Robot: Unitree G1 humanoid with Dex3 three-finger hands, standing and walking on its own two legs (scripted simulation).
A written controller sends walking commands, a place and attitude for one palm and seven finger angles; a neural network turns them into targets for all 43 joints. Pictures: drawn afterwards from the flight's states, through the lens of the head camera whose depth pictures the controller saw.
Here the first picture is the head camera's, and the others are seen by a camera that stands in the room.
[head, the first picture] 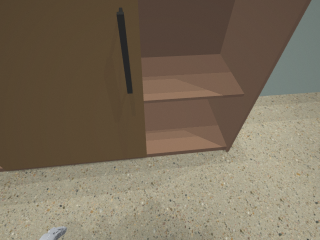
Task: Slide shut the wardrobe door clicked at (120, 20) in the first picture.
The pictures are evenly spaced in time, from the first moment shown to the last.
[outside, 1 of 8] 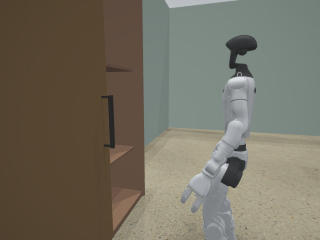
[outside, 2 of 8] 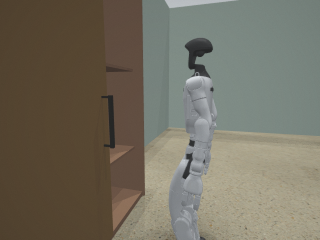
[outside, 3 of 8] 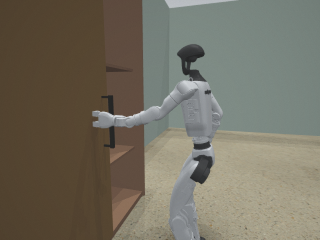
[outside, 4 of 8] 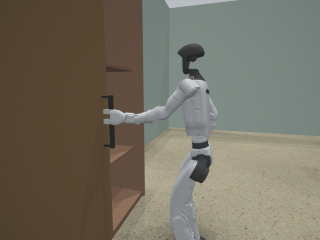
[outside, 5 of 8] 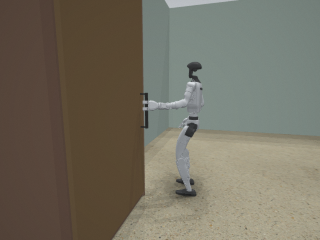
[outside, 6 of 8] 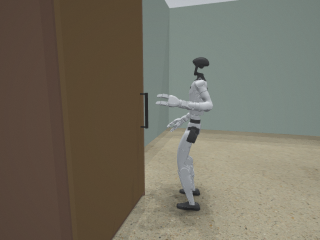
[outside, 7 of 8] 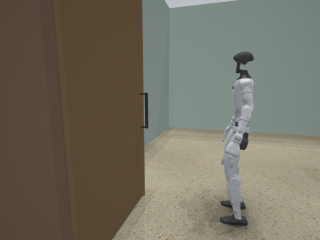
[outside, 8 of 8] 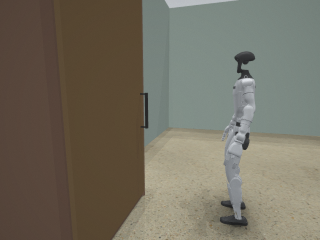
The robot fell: no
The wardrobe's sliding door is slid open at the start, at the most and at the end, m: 0.59 0.59 0.00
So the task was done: yes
